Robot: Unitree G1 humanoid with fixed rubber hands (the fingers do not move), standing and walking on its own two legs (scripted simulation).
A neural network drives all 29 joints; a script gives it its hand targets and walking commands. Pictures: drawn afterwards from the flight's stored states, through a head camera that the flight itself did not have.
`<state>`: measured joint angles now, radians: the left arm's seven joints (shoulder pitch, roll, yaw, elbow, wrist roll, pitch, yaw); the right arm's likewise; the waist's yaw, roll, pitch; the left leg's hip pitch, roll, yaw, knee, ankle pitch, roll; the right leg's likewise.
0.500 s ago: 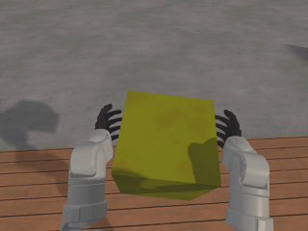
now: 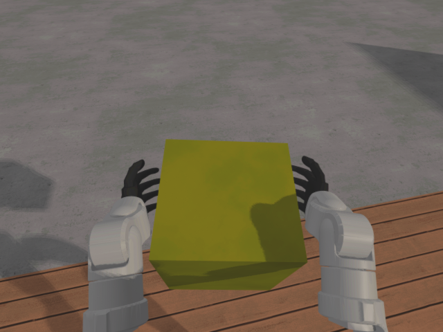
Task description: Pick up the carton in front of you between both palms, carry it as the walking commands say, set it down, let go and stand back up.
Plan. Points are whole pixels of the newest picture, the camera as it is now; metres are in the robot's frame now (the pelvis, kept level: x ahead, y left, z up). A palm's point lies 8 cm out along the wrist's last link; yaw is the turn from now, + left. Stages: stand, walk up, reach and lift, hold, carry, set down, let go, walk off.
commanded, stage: carry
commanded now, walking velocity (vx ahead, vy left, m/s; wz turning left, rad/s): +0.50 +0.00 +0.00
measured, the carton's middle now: (223, 222) +0.34 -0.02 +0.03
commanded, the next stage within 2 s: none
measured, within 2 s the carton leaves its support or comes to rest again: neither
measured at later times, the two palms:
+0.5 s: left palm (139, 119) +0.61 +0.16 +0.08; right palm (262, 114) +0.62 -0.14 +0.07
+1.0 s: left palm (160, 76) +0.91 +0.14 +0.03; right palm (251, 75) +0.89 -0.16 +0.03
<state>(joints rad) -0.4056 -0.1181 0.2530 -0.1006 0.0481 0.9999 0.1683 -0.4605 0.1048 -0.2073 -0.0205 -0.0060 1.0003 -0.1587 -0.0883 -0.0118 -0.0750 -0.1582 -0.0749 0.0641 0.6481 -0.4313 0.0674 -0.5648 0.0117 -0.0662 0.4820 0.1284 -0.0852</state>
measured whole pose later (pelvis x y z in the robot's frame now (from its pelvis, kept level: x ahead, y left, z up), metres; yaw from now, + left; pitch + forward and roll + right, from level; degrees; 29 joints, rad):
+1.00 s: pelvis +0.56 +0.01 -0.07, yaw +0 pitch +6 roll +0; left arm -0.41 -0.12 0.25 -0.13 0.04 0.99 0.17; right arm -0.46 0.11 -0.21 -0.04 0.01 0.99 -0.16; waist -0.09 -0.01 -0.04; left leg -0.18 -0.07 0.07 0.55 -0.33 0.08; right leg -0.65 -0.01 -0.04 0.60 0.07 -0.06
